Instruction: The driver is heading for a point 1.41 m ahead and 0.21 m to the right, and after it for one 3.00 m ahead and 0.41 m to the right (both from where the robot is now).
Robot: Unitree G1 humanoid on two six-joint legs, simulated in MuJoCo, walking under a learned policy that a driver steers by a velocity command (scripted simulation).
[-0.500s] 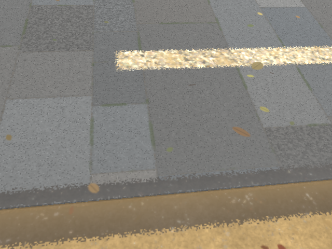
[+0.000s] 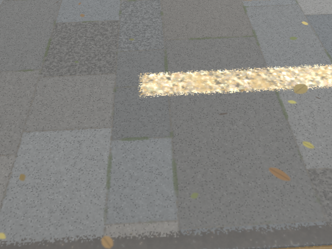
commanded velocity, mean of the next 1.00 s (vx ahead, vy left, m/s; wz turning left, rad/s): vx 0.50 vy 0.00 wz -0.33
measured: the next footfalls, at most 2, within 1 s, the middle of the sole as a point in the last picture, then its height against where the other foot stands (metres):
left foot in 0.22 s outside the picture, level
right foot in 0.74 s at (235, 246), level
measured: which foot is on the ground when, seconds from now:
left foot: up 0.00-0.20, down 0.22-0.74, up 0.76-1.00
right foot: down 0.00-0.22, up 0.24-0.72, down 0.74-1.00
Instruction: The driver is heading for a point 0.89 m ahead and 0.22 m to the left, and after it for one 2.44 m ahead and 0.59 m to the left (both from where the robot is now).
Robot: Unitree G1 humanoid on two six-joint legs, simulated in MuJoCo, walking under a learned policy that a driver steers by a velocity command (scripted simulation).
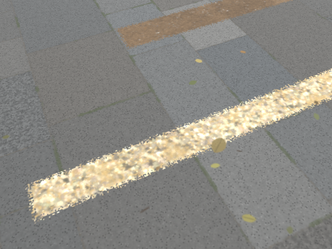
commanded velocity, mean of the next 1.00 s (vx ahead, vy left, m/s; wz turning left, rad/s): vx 0.50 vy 0.00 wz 0.45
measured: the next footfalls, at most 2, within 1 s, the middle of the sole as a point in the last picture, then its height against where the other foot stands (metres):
left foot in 0.28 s outside the picture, level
right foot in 0.76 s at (172, 212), level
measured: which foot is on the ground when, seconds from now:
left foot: up 0.00-0.26, down 0.28-0.78, up 0.80-1.00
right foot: down 0.00-0.30, up 0.32-0.74, down 0.76-1.00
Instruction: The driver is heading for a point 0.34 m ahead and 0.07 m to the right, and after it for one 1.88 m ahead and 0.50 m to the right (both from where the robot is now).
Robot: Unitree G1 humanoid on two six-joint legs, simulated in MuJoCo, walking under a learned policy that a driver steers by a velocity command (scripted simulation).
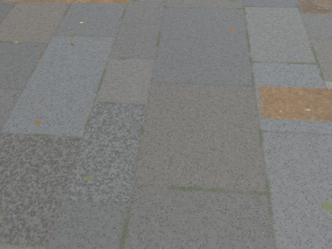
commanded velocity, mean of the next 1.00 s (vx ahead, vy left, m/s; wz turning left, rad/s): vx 0.47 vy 0.00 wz -0.40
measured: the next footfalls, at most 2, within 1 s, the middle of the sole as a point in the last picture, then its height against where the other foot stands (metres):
left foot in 0.24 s outside the picture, level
right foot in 0.76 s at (231, 246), level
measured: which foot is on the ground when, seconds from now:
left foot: up 0.00-0.22, down 0.24-0.76, up 0.78-1.00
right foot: down 0.00-0.26, up 0.28-0.74, down 0.76-1.00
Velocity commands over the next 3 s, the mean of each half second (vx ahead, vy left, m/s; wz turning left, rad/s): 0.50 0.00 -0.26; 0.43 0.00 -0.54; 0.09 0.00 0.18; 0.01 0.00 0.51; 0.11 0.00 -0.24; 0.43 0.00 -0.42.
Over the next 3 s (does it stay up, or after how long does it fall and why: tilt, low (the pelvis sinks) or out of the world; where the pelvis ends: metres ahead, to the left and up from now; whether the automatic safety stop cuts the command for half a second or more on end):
stays up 0.86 -0.24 -0.03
